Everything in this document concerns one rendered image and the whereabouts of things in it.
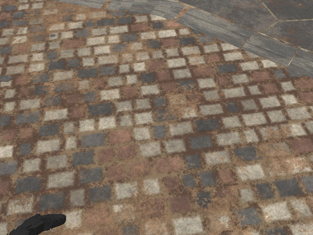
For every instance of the left robot hand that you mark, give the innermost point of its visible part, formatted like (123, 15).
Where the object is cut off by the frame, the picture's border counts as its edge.
(39, 223)

